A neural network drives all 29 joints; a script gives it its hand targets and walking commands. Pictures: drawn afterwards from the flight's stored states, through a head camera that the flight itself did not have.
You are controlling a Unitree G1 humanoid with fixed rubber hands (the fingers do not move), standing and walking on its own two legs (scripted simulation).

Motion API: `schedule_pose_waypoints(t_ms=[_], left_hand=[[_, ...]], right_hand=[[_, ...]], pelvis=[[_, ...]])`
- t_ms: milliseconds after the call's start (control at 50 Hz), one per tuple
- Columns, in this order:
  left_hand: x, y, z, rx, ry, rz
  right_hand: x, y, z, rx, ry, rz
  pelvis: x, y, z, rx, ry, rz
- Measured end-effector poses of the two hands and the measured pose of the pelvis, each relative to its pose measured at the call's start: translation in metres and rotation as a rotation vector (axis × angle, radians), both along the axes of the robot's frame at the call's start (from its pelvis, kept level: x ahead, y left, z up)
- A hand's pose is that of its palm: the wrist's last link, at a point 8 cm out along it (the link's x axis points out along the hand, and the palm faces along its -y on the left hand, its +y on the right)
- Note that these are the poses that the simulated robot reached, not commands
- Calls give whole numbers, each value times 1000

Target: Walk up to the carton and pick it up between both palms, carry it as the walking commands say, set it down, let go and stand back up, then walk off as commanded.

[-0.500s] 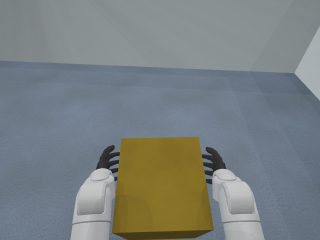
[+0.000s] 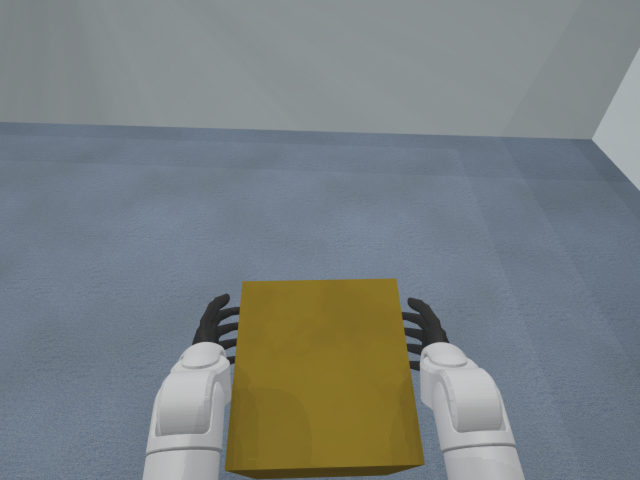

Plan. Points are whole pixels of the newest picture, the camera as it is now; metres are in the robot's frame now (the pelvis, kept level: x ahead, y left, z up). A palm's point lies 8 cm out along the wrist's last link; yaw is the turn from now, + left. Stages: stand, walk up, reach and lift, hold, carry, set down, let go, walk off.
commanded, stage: carry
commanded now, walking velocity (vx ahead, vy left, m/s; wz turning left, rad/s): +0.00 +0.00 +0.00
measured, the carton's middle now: (320, 386) +0.29 +0.01 -0.05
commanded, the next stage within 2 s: hold in 0.84 s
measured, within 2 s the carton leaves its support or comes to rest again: neither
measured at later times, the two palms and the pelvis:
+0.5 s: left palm (207, 364) +0.27 +0.14 +0.06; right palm (441, 366) +0.26 -0.14 +0.05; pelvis -0.01 +0.00 +0.00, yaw +0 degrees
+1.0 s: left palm (207, 369) +0.26 +0.14 +0.05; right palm (441, 372) +0.26 -0.14 +0.04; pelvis -0.01 +0.00 +0.01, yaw -2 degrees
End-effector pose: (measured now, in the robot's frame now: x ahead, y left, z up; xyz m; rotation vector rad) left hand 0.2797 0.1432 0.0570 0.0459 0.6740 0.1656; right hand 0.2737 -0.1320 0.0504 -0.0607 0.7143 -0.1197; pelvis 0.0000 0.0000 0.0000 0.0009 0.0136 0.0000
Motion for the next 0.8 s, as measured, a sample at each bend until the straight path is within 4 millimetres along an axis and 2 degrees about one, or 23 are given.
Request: schedule_pose_waypoints(t_ms=[80, 120, 280, 440, 480, 620, 800], left_hand=[[1, -2, -4, -2, -6, -13], [-3, -3, -2, -8, -17, 0], [-12, -2, -9, 0, -4, -9], [-12, -2, -7, 9, -14, -19], [-13, -1, -1, 3, -34, -5], [-18, 2, -2, 19, -26, 1], [-17, 1, -10, 13, 4, 4]], right_hand=[[1, -4, -1, -10, -8, 8], [-2, -4, 3, -15, -21, 0], [-10, -5, -2, 6, -22, -2], [-14, -5, -6, -5, -30, -3], [-16, -4, 1, -2, -50, -9], [-15, -2, 3, 4, -46, 1], [-13, -3, -6, -6, -25, 12]], pelvis=[[-2, -3, 0, -3, 1, 5], [-4, -4, 0, -3, 2, 2], [-8, -3, -1, -7, -1, -2], [-12, -1, 0, -5, -6, -2], [-13, -1, 0, -2, -7, 0], [-15, 0, 0, 2, 1, -1], [-14, -3, 0, 0, 13, 4]])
